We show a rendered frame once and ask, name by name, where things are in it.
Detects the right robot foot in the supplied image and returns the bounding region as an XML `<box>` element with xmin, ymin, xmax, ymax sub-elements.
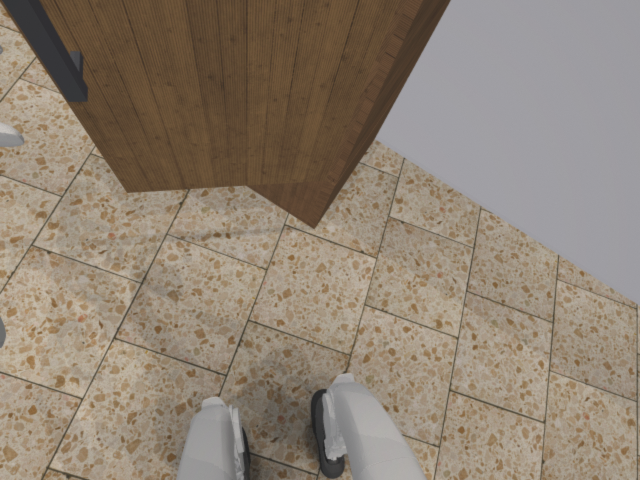
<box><xmin>311</xmin><ymin>389</ymin><xmax>345</xmax><ymax>479</ymax></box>

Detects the robot left hand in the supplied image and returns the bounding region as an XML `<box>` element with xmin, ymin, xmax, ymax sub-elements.
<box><xmin>0</xmin><ymin>45</ymin><xmax>25</xmax><ymax>147</ymax></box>

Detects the handle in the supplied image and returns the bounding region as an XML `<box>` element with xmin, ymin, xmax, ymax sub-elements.
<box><xmin>2</xmin><ymin>0</ymin><xmax>88</xmax><ymax>102</ymax></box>

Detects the cupboard door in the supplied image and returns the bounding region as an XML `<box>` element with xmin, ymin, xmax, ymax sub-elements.
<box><xmin>0</xmin><ymin>0</ymin><xmax>400</xmax><ymax>193</ymax></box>

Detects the right robot shin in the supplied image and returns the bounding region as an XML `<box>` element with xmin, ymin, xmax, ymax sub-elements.
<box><xmin>323</xmin><ymin>373</ymin><xmax>355</xmax><ymax>459</ymax></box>

